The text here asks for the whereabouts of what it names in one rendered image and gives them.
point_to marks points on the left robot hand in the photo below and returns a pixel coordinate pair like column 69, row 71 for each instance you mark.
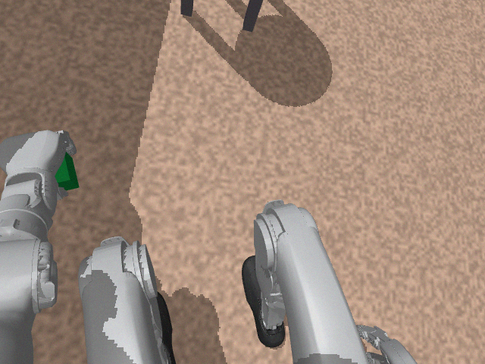
column 42, row 149

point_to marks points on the small box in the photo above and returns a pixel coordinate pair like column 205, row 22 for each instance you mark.
column 66, row 174

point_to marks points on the right robot hand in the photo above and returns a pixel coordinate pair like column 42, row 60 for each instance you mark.
column 392, row 351

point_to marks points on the left robot arm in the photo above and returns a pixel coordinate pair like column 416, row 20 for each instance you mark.
column 28, row 272

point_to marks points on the left robot foot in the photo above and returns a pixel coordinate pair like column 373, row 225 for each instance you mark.
column 166, row 329

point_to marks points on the right robot foot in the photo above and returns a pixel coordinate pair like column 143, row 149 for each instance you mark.
column 270, row 338

